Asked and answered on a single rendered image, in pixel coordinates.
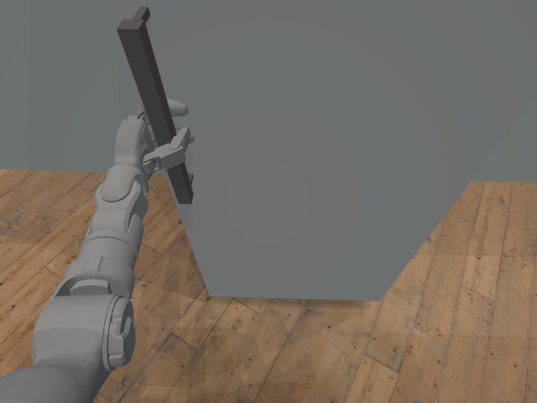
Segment left robot upper arm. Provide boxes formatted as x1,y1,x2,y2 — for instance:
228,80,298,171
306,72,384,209
0,294,136,403

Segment handle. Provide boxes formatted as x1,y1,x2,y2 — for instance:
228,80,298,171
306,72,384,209
117,7,194,204

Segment robot left forearm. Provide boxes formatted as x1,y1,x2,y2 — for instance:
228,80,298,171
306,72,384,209
31,165,149,364

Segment robot left hand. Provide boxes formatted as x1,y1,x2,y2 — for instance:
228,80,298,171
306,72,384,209
113,98,195,181

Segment fridge door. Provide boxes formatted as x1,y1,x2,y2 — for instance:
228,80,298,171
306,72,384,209
101,0,537,301

